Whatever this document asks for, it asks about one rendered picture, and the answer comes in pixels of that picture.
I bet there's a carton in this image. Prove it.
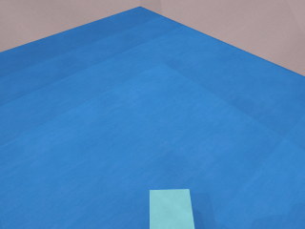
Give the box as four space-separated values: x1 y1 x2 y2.
150 189 195 229

